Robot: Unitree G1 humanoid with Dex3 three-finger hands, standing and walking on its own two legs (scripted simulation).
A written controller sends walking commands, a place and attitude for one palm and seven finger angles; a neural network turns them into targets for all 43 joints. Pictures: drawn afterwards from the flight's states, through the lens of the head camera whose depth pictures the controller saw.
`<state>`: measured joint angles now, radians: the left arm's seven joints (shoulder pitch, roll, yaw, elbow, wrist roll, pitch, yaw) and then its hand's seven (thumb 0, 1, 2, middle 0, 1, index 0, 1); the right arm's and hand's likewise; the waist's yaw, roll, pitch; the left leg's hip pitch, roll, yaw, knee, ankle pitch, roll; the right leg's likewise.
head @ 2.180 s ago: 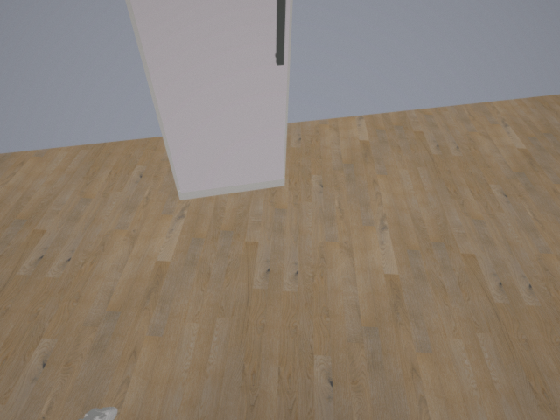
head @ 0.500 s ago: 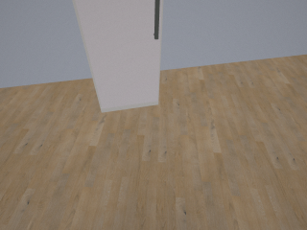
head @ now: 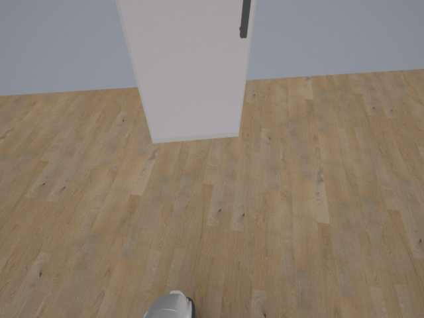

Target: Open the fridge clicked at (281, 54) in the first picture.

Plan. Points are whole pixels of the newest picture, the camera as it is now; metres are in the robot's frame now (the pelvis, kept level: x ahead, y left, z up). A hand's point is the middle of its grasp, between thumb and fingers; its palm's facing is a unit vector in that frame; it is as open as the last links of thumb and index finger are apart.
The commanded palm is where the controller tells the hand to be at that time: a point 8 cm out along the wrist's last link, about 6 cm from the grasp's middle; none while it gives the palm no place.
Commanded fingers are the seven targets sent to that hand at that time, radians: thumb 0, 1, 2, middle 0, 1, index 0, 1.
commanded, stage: walk to a spot facing it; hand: right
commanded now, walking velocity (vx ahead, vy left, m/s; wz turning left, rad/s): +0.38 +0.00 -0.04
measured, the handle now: out of the picture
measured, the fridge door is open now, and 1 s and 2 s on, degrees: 0 0 0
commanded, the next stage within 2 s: turn to face it in 0.52 s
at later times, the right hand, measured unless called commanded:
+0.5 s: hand out of the picture +0.17 -0.21 -0.19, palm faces +0.12 +0.98 -0.13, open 7.3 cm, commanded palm none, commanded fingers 0.00 -0.90 -0.90 0.20 0.30 0.20 0.30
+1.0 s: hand (299, 198) +0.46 -0.20 -0.17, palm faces -0.03 +0.97 -0.22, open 7.3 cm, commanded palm none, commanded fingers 0.00 -0.90 -0.90 0.20 0.30 0.20 0.30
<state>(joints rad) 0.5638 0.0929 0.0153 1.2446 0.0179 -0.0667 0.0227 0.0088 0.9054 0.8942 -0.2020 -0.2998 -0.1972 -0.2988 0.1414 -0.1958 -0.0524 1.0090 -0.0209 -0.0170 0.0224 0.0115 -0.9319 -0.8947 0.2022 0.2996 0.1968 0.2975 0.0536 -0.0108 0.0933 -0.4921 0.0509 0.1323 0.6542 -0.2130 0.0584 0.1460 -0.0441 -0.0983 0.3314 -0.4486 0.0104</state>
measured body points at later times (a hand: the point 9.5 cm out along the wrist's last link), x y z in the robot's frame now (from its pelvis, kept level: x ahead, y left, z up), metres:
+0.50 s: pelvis +0.21 -0.04 +0.00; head +0.20 -0.07 +0.45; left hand +0.30 +0.20 -0.12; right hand +0.16 -0.26 -0.17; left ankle +0.14 +0.10 -0.67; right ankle +0.25 -0.12 -0.73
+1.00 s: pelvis +0.38 -0.02 -0.01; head +0.41 +0.00 +0.44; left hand +0.30 +0.18 -0.17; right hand +0.46 -0.25 -0.15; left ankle +0.45 +0.07 -0.73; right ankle +0.29 -0.13 -0.66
